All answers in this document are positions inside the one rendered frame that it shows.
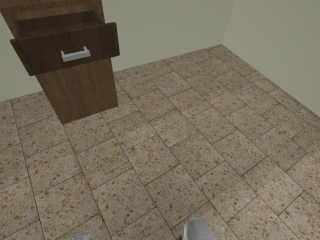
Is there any handle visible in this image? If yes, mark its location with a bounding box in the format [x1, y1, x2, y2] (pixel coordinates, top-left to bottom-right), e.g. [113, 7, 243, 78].
[60, 46, 91, 62]

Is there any robot right shin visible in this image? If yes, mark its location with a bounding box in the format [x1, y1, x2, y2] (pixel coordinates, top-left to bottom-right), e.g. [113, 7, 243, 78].
[189, 217, 200, 221]

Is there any drawer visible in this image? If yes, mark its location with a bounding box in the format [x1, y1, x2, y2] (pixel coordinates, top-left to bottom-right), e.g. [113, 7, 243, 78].
[10, 10, 120, 76]

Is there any right robot thigh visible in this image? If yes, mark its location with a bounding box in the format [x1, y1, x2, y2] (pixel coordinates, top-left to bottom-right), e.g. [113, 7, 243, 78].
[182, 220, 217, 240]

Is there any cabinet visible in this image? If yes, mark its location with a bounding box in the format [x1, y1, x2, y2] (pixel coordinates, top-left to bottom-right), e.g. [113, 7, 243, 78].
[0, 0, 119, 125]

